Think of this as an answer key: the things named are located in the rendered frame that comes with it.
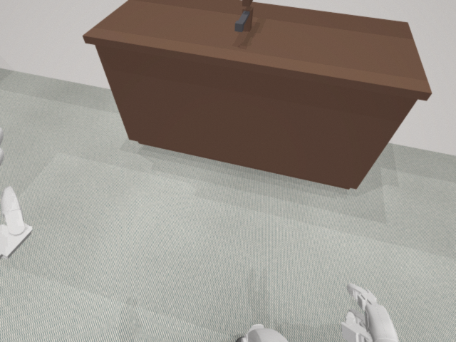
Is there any tap lever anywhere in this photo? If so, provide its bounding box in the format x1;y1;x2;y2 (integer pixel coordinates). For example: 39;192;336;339
234;11;250;32

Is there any right robot hand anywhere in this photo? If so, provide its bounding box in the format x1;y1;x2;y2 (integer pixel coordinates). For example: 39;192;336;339
341;284;399;342

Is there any left robot hand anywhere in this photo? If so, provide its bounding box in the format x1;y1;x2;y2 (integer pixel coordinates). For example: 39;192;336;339
0;128;32;259

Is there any counter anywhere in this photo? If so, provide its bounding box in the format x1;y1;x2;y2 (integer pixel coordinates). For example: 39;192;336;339
83;0;432;190

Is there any robot right shin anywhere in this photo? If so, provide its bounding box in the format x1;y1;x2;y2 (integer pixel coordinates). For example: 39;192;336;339
247;324;264;334

